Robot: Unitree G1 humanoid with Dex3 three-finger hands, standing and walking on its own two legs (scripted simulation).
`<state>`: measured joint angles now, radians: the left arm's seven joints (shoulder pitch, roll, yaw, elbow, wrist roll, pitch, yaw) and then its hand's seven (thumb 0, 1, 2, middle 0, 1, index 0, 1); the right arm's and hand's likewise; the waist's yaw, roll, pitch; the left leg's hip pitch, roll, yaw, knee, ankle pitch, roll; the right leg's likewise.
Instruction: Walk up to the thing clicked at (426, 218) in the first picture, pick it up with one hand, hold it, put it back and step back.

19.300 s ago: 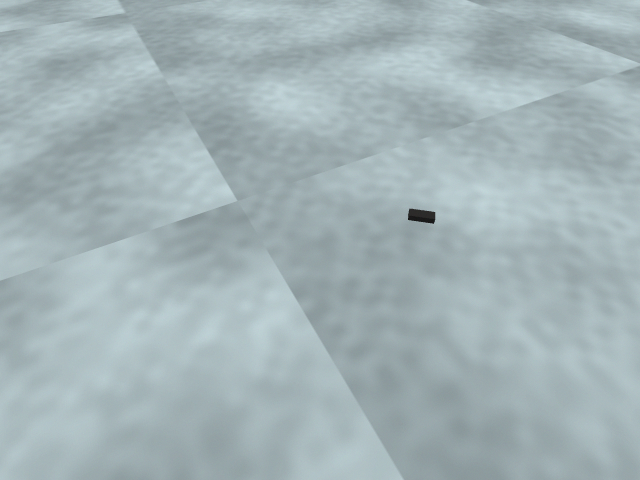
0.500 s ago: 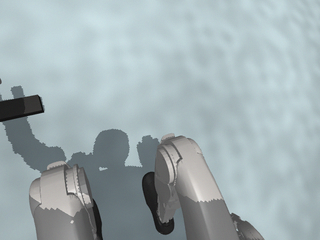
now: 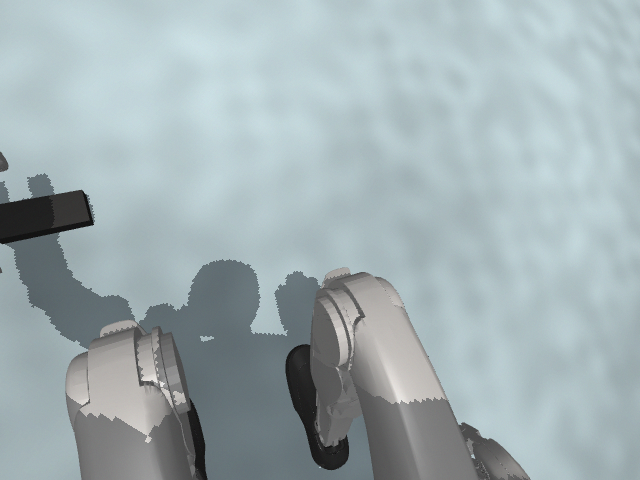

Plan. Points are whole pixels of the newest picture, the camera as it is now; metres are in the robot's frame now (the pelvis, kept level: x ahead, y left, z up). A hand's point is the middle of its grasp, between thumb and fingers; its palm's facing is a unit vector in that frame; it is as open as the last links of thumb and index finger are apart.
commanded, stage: rise first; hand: left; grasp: from above
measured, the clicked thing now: (42, 216) +0.49 +0.29 -0.31
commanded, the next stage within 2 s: approach in 0.10 s
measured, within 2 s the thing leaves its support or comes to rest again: neither
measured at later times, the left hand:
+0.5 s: hand (8, 195) +0.48 +0.29 -0.18, palm faces -0.43 -0.07 -0.90, open 13.7 cm
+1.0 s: hand out of the picture +0.46 +0.32 -0.20, palm faces -0.50 -0.10 -0.86, open 13.5 cm
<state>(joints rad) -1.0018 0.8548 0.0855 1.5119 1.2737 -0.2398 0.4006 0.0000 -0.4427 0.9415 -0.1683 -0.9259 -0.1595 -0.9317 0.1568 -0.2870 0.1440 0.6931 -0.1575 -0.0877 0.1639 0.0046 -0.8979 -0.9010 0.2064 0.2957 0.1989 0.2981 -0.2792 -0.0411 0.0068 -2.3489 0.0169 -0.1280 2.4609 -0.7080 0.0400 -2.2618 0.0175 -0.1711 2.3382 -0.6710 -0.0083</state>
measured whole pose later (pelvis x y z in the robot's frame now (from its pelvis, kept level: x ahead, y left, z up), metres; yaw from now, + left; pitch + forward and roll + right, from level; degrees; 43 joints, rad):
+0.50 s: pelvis +0.00 +0.00 +0.00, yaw +0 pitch +34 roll -10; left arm -1.12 0.82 -0.01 1.57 1.28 -0.20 0.42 0.00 -0.45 0.94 -0.16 -0.96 -0.16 -0.96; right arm 0.17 -0.28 0.16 0.71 -0.17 -0.12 0.16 0.00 -0.90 -0.90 0.21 0.30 0.20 0.30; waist -0.32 -0.05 0.00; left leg -2.36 0.02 -0.13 2.46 -0.70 0.04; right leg -2.28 0.02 -0.17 2.34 -0.66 -0.01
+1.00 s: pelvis -0.01 +0.00 +0.00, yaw +0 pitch +32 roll -10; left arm -1.04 0.89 0.07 1.51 1.22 -0.20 0.33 0.00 -0.43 0.91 -0.19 -0.93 -0.19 -0.93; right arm 0.19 -0.31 0.18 0.66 -0.15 -0.09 0.15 0.01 -0.90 -0.90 0.21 0.30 0.20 0.30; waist -0.30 -0.04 0.05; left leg -2.36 0.02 -0.14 2.47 -0.69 0.03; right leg -2.28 0.02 -0.18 2.34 -0.64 -0.01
